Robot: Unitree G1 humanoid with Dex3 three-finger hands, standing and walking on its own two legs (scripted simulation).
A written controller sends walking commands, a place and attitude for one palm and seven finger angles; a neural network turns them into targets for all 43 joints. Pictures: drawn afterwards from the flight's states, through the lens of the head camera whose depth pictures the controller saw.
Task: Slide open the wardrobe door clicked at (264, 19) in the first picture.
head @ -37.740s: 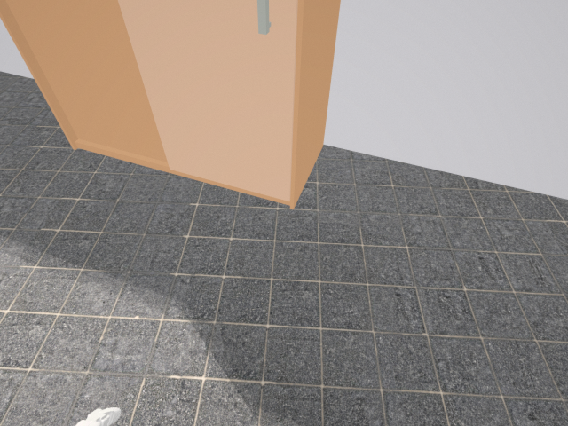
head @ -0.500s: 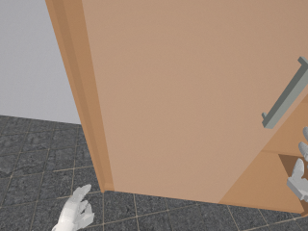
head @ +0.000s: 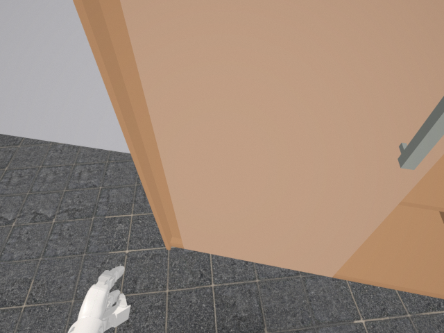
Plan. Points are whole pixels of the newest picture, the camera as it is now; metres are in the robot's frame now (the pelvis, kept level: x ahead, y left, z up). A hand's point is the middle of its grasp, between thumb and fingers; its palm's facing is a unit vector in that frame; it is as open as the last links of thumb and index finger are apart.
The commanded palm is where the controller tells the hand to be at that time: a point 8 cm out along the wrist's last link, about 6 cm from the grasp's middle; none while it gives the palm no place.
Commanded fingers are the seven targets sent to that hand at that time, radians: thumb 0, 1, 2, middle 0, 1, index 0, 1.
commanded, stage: step back with the hand held close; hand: right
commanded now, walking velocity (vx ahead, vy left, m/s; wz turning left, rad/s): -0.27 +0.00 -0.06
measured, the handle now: (435, 114) +0.46 -0.36 +0.17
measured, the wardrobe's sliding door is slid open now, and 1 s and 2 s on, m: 0.57 0.57 0.57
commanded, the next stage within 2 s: stop stepping back and stand still in 0.74 s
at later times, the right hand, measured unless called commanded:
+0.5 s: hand out of the picture +0.10 -0.34 +0.17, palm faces +0.49 +0.79 -0.37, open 7.4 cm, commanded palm +0.03 -0.37 +0.18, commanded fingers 0.00 -0.90 -0.90 0.20 0.30 0.20 0.30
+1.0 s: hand out of the picture -0.05 -0.46 +0.18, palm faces +0.47 +0.83 -0.31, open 7.4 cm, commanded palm -0.12 -0.49 +0.18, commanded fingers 0.00 -0.90 -0.90 0.20 0.30 0.20 0.30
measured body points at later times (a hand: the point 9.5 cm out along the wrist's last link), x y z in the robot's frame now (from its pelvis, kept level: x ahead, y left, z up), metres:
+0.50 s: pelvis -0.09 -0.06 -0.01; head -0.08 -0.10 +0.44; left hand +0.12 +0.15 -0.06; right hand +0.06 -0.38 +0.19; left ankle -0.09 +0.09 -0.73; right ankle +0.09 -0.08 -0.73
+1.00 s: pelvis -0.26 -0.19 -0.04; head -0.25 -0.25 +0.40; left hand -0.08 +0.04 -0.10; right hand -0.08 -0.50 +0.19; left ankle -0.24 -0.01 -0.70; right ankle -0.11 -0.27 -0.74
